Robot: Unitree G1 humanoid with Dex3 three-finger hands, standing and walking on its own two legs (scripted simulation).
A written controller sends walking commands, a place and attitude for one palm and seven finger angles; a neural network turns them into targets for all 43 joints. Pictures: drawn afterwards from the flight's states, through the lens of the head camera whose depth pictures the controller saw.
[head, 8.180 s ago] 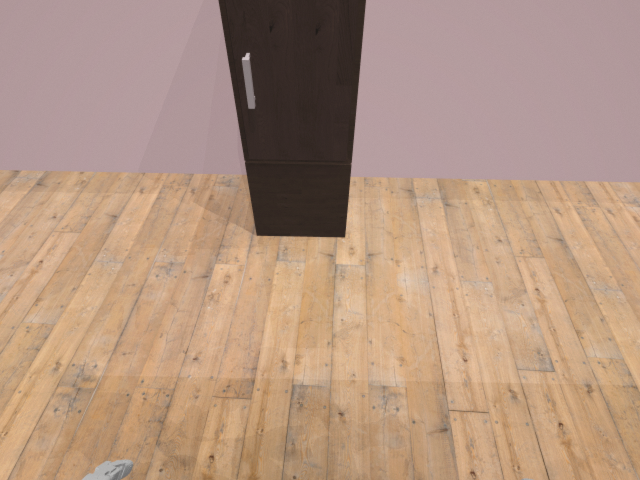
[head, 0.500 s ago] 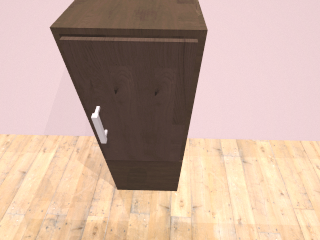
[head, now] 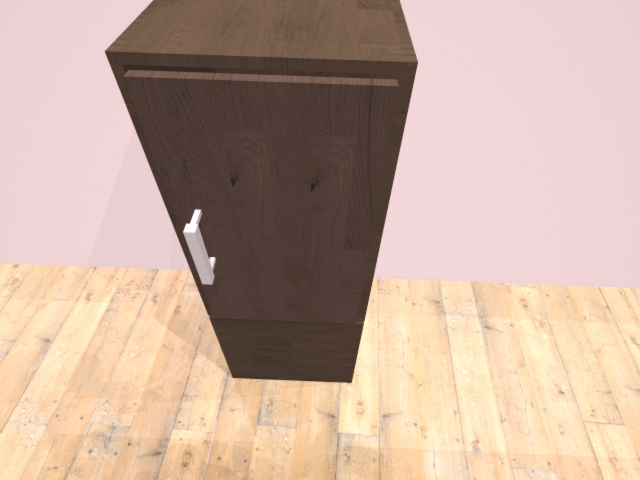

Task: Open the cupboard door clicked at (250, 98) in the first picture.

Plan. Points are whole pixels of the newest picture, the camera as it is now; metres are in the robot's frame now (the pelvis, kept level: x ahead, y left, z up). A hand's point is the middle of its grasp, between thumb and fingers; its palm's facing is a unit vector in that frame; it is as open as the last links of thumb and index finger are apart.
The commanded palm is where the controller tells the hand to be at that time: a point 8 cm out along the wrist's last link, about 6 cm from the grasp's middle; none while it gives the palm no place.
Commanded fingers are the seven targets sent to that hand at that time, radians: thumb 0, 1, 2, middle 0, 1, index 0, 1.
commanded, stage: shuffle to correct the standing spot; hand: left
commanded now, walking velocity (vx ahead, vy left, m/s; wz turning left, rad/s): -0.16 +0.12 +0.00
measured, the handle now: (202, 248) +0.48 +0.25 -0.06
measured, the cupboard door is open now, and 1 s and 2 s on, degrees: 0 0 0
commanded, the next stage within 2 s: come to a stop and stand still in 0.06 s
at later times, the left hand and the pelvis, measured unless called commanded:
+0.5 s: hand out of the picture -0.03 +0.21 -0.18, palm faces +0.04 -0.98 -0.19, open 7.4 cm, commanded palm none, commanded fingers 0.00 0.90 0.90 -0.20 -0.30 -0.20 -0.30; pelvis -0.03 +0.03 +0.00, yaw +1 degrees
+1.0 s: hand out of the picture +0.02 +0.19 -0.18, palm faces +0.01 -0.97 -0.22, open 7.3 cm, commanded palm none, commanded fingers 0.00 0.90 0.90 -0.20 -0.30 -0.20 -0.30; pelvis +0.01 +0.02 -0.01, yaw +0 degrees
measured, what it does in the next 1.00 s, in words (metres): stands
